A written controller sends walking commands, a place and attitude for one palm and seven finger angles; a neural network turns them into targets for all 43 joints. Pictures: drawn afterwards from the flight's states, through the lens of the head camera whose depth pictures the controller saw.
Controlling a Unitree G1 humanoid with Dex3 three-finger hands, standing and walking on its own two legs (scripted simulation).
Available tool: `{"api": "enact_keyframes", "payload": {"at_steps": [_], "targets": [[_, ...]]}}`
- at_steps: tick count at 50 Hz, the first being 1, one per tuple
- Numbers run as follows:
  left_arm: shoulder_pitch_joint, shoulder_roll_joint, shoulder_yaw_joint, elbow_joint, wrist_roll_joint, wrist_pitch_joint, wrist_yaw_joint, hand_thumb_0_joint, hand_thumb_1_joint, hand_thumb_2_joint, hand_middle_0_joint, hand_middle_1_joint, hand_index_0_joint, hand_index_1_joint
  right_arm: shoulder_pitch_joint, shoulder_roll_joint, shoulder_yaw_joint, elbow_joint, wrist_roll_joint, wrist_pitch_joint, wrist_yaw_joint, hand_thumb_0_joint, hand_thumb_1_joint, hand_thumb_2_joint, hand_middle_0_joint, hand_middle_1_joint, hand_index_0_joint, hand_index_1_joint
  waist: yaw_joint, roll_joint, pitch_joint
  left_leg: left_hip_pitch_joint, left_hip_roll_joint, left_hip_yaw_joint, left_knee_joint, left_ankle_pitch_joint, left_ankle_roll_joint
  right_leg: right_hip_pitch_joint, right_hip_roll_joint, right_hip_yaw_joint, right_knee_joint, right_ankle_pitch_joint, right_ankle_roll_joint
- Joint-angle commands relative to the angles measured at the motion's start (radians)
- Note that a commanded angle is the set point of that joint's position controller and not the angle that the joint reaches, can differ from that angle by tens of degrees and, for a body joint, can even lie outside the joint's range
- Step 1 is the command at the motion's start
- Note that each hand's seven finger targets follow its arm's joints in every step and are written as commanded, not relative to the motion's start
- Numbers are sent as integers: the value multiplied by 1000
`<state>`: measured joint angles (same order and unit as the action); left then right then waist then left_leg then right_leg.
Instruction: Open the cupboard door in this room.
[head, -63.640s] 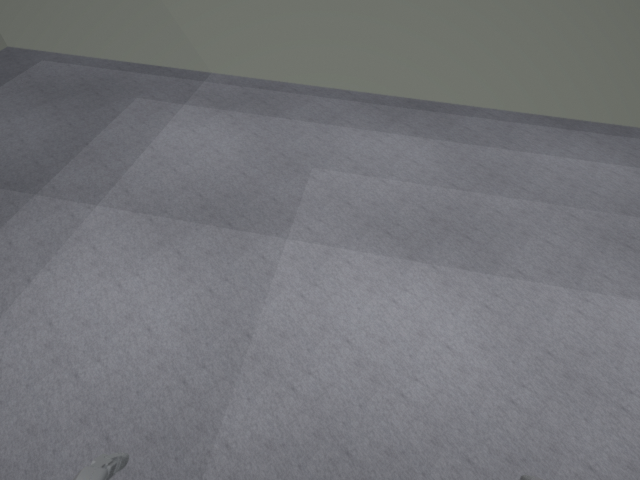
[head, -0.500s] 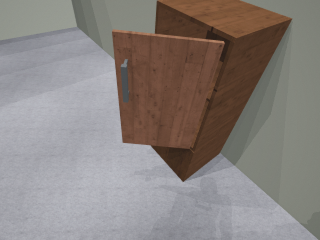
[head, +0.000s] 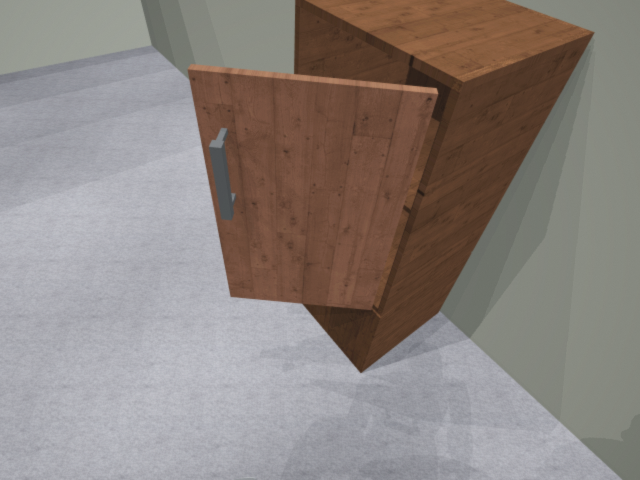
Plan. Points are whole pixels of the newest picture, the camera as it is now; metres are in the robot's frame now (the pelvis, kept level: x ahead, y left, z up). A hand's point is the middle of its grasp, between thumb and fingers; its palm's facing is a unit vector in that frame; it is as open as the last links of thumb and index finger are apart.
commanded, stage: come to a stop and stand still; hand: left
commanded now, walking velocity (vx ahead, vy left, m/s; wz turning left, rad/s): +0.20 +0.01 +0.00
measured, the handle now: (225, 175) +0.57 +0.20 +0.04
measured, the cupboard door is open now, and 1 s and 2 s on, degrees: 48 48 48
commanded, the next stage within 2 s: look again from close up in 1.04 s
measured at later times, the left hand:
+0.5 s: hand out of the picture +0.09 +0.16 -0.18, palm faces +0.04 -0.98 -0.22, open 7.3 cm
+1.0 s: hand out of the picture +0.04 +0.23 -0.17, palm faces +0.02 -0.97 -0.25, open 7.4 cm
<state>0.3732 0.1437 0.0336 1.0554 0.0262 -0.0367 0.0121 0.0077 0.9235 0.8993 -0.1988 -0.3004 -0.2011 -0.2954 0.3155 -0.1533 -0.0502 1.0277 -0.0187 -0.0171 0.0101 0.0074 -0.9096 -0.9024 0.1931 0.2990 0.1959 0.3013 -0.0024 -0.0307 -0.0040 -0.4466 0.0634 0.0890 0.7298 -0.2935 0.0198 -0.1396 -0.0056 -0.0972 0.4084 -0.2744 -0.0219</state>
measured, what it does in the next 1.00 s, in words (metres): steps on the spot: left foot, then right foot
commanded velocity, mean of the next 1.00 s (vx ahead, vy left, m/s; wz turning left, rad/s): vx -0.07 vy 0.02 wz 0.00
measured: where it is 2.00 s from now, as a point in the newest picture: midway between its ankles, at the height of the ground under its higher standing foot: outside the picture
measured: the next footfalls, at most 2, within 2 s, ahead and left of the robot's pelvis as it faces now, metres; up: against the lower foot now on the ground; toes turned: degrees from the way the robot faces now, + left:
left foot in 0.04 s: +0.12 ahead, +0.11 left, +0.00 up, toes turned +5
right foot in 0.32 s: +0.12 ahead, -0.13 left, +0.00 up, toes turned -1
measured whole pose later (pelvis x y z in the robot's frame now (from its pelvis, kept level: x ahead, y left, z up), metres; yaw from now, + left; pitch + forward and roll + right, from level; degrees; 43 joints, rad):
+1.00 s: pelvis +0.02 +0.03 -0.01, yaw +0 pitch -2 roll +0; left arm 0.29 0.20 0.01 1.02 0.02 0.02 0.03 0.01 0.91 0.90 -0.20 -0.30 -0.20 -0.30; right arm 0.30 -0.18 -0.02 0.97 -0.01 0.01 -0.01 0.01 -0.92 -0.90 0.20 0.30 0.20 0.30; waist 0.00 0.01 0.02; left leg -0.22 -0.07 0.10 0.51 -0.26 0.09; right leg -0.31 -0.08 0.01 0.53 -0.21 0.00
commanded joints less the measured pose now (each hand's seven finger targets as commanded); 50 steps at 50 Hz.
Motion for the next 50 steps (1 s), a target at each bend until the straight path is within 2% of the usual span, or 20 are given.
{"api": "enact_keyframes", "payload": {"at_steps": [1, 2, 3, 5, 8, 10, 14, 17, 23, 27, 29, 30, 31, 32, 33, 34, 36, 39, 42, 50], "targets": [[46, 95, 17, -41, -4, -6, -9, 0, 900, 900, -200, -300, -200, -300, 174, -73, 3, 1, -6, -45, -15, 0, -900, -900, 200, 300, 200, 300, -53, 113, 23, 378, 17, -57, -296, 20, 9, -265, -117, 115, 113, -120, -94], [53, 40, 11, -61, -11, -5, -15, 0, 900, 900, -200, -300, -200, -300, 244, -167, -15, 8, -16, -51, -25, 0, -900, -900, 200, 300, 200, 300, -70, 342, -9, 477, 253, -392, -440, -44, 107, -439, -12, 1, 385, -225, -37], [2, 51, 5, -103, -1, -6, -15, 0, 900, 900, -200, -300, -200, -300, 278, -214, -23, -5, -8, -39, -32, 0, -900, -900, 200, 300, 200, 300, -83, 316, 12, 450, 373, -556, -519, -57, 213, -525, -1, 14, 597, -317, -26], [-40, 42, 7, -90, 9, 0, -7, 0, 900, 900, -200, -300, -200, -300, 151, -139, -3, -25, -12, -34, -36, 0, -900, -900, 200, 300, 200, 300, -37, 155, 72, 226, 308, -433, -537, 21, 213, -472, -63, 89, 710, -214, -22], [54, -5, -12, -26, -6, 21, -2, 0, 900, 900, -200, -300, -200, -300, -20, -70, 36, -53, -4, -47, -53, 0, -900, -900, 200, 300, 200, 300, 42, 171, 31, 142, 203, -156, -455, 566, 149, -260, -83, 92, 532, -69, 23], [65, -5, -15, -15, -11, 33, 6, 0, 900, 900, -200, -300, -200, -300, -27, -96, 29, -46, -3, -40, -60, 0, -900, -900, 200, 300, 200, 300, 36, 134, -31, 209, 202, -109, -384, 729, 150, -181, -63, 60, 371, -58, 37], [72, 50, -3, -32, -3, 31, 13, 0, 900, 900, -200, -300, -200, -300, -46, -128, 2, -49, 7, -6, -57, 0, -900, -900, 200, 300, 200, 300, 45, 60, -36, 195, 148, -96, -262, 476, 85, -71, -59, 66, 81, 190, 41], [7, 175, 12, -62, -1, 24, 13, 0, 900, 900, -200, -300, -200, -300, 19, -52, 0, -50, 15, 27, -43, 0, -900, -900, 200, 300, 200, 300, -9, -113, -32, 128, -45, -9, -99, -53, -23, -99, -303, 288, 27, 618, -96], [-46, 178, 28, -92, 5, 27, 33, 0, 900, 900, -200, -300, -200, -300, -38, -57, -2, -54, 17, 46, -38, 0, -900, -900, 200, 300, 200, 300, 24, -165, -55, 33, -62, -58, 108, -244, -46, 13, -322, 284, 17, 762, -198], [-89, 202, 41, -110, -2, 39, 30, 0, 900, 900, -200, -300, -200, -300, 2, -43, 4, -45, 16, 36, -36, 0, -900, -900, 200, 300, 200, 300, 6, -132, -74, 190, -74, -36, -202, -53, -47, -39, -285, 270, 57, 540, -150], [-119, 155, 37, -131, -12, 51, 26, 0, 900, 900, -200, -300, -200, -300, 51, -73, 0, -28, 10, 23, -37, 0, -900, -900, 200, 300, 200, 300, -9, 12, -56, 336, -1, -97, -374, 137, -12, -167, -171, 181, 146, 256, -60], [-123, 105, 27, -146, -16, 58, 21, 0, 900, 900, -200, -300, -200, -300, 23, -124, -7, -50, 0, 17, -40, 0, -900, -900, 200, 300, 200, 300, 7, 200, -21, 281, 149, -276, -426, 297, 56, -227, -69, 99, 208, 12, 2], [-139, 93, 20, -148, -14, 61, 24, 0, 900, 900, -200, -300, -200, -300, -29, -139, -4, -70, -6, 21, -41, 0, -900, -900, 200, 300, 200, 300, 18, 224, 18, 182, 227, -306, -453, 393, 131, -201, -49, 64, 285, -163, 21], [28, 131, -3, -50, -23, 48, 60, 0, 900, 900, -200, -300, -200, -300, -203, -206, -20, -149, 11, 8, -30, 0, -900, -900, 200, 300, 200, 300, 73, 296, -12, 80, 186, -138, -232, 328, 82, -80, -116, 156, 303, -23, -36], [63, 172, 0, -61, -7, 32, 51, 0, 900, 900, -200, -300, -200, -300, -266, -160, 5, -186, 8, 9, -17, 0, -900, -900, 200, 300, 200, 300, 119, 191, 62, 26, 51, -91, -178, 83, 29, -76, -127, 144, 60, 75, -23], [-34, 195, 3, -90, 2, 22, 42, 0, 900, 900, -200, -300, -200, -300, -122, -79, 9, -169, 7, 18, -19, 0, -900, -900, 200, 300, 200, 300, 8, 57, 22, 92, -37, -72, -157, -56, -26, -157, -237, 302, 14, 58, -68], [-144, 218, -1, -131, 3, 25, 34, 0, 900, 900, -200, -300, -200, -300, 12, -81, 8, -139, 4, 21, -16, 0, -900, -900, 200, 300, 200, 300, -51, -65, -11, 243, -42, -77, -213, -64, -24, -271, -221, 259, -22, -207, -89], [-149, 154, -4, -149, 3, 53, 30, 0, 900, 900, -200, -300, -200, -300, -25, -164, -9, -156, -6, 7, -17, 0, -900, -900, 200, 300, 200, 300, -21, 173, 90, 61, 112, -294, -486, -236, 32, -230, -31, 55, 199, -119, 10], [-62, 121, -12, -105, 6, 53, 21, 0, 900, 900, -200, -300, -200, -300, -91, -168, -5, -177, 0, 2, -25, 0, -900, -900, 200, 300, 200, 300, 26, 91, 111, 4, 105, -271, -502, -217, 55, -143, -39, 63, 203, -10, 6], [-57, 132, -16, -81, 0, 30, 18, 0, 900, 900, -200, -300, -200, -300, -40, -163, 5, -120, 0, -7, -25, 0, -900, -900, 200, 300, 200, 300, 7, 52, 73, 112, 63, -235, -496, -179, 31, -128, -66, 120, 76, 28, -7]]}}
